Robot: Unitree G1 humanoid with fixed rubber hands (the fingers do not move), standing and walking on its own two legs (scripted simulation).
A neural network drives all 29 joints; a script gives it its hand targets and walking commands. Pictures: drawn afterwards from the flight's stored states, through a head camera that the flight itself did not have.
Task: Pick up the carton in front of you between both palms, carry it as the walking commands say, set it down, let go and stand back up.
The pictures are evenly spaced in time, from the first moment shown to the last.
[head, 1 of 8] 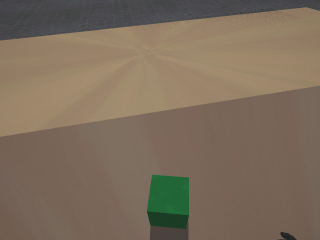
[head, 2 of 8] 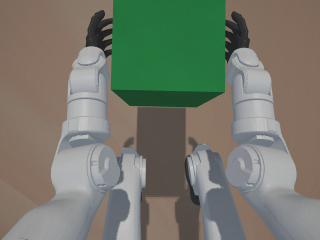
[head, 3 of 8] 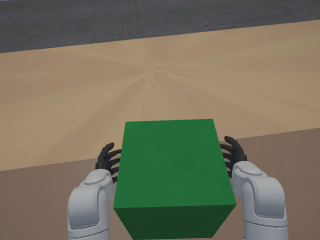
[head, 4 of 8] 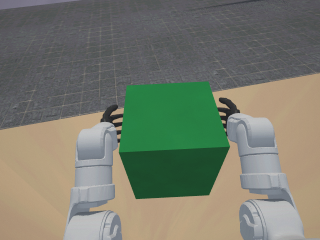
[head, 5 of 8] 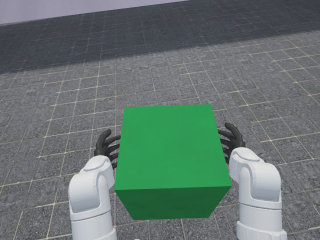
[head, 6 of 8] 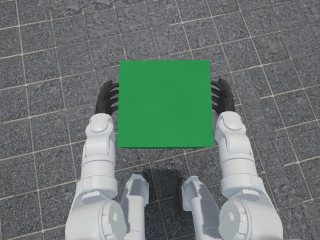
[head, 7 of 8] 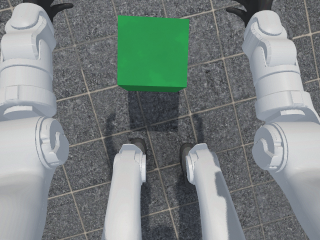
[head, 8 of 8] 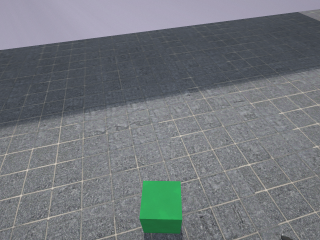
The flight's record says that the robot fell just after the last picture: no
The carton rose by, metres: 0.69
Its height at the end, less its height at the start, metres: -0.31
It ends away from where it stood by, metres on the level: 5.59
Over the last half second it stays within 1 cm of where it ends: yes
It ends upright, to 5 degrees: yes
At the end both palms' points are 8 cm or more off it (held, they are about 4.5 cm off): yes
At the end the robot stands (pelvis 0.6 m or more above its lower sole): yes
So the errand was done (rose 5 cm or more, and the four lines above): yes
